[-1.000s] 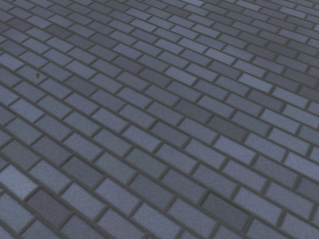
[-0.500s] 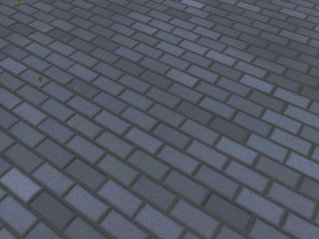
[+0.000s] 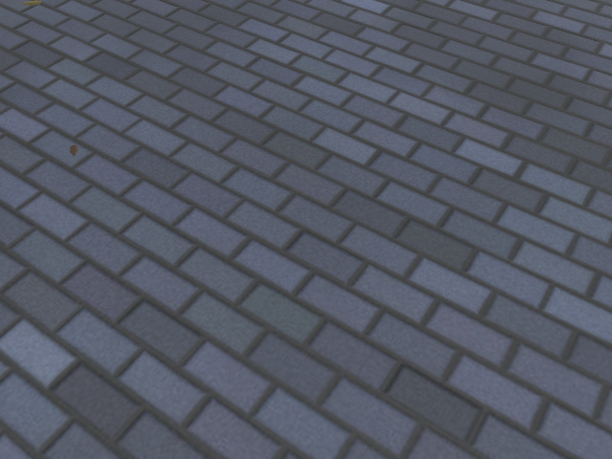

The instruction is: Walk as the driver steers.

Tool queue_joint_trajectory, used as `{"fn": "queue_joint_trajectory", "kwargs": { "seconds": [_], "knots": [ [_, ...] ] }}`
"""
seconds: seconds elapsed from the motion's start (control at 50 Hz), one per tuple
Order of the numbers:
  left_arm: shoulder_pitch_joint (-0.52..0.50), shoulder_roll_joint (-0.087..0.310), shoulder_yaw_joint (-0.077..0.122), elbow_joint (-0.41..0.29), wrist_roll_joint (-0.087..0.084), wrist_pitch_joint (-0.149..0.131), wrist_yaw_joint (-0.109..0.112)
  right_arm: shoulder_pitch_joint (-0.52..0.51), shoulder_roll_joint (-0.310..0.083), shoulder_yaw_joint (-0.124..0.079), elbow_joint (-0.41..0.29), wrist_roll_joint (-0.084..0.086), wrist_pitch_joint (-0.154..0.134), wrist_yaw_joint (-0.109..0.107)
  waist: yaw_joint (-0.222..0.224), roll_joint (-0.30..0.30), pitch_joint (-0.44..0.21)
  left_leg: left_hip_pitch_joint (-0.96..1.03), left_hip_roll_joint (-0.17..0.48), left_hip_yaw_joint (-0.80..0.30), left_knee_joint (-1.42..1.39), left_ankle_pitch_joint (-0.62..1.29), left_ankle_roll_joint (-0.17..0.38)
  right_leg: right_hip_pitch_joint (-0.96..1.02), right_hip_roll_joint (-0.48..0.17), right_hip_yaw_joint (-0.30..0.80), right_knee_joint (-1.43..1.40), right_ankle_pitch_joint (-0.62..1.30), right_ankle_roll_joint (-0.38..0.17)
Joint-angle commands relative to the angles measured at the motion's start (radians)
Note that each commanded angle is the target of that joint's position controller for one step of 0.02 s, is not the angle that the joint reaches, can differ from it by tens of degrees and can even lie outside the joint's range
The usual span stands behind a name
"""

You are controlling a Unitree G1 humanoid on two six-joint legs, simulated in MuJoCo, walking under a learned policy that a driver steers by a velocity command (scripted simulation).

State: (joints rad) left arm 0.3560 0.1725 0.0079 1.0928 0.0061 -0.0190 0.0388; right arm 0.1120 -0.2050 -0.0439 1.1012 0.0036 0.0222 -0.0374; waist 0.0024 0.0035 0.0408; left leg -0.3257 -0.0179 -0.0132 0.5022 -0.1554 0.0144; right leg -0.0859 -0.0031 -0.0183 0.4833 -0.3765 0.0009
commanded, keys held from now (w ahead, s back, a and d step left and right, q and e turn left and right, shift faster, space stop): no key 1.00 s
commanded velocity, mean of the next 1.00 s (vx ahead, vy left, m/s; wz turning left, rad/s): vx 0.00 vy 0.00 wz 0.00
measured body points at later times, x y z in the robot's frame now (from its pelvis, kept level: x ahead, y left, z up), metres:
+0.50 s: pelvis +0.01 +0.00 +0.00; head +0.02 +0.00 +0.45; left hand -0.04 +0.22 -0.15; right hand +0.07 -0.25 -0.15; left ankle +0.07 +0.11 -0.73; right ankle -0.07 -0.12 -0.73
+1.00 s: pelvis +0.01 -0.01 +0.00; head +0.02 -0.01 +0.45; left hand -0.05 +0.22 -0.15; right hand +0.06 -0.25 -0.15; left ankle +0.07 +0.11 -0.73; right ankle -0.07 -0.12 -0.73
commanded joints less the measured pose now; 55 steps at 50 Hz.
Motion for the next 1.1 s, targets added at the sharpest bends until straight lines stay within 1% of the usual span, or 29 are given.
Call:
{"fn": "queue_joint_trajectory", "kwargs": {
  "seconds": [0.02, 0.4, 1.1],
  "knots": [
    [0.098, 0.086, 0.014, -0.006, -0.001, -0.004, 0.003, -0.013, -0.101, -0.014, -0.029, 0.000, -0.008, -0.003, 0.000, -0.009, 0.006, 0.182, 0.048, -0.059, -0.054, 0.089, 0.049, -0.214, -0.032, 0.027, -0.128, 0.090, -0.017],
    [0.144, 0.068, 0.016, -0.005, -0.002, -0.008, 0.004, 0.008, -0.094, -0.010, -0.009, 0.003, -0.006, -0.007, -0.002, -0.011, 0.009, 0.183, 0.047, -0.056, -0.045, 0.120, 0.049, -0.209, -0.031, 0.025, -0.130, 0.118, -0.018],
    [0.187, 0.048, 0.022, -0.011, -0.004, -0.013, 0.003, 0.046, -0.083, -0.010, -0.006, 0.006, -0.008, -0.012, -0.003, -0.014, 0.020, 0.181, 0.048, -0.051, -0.033, 0.137, 0.043, -0.210, -0.029, 0.027, -0.132, 0.132, -0.023]
  ]
}}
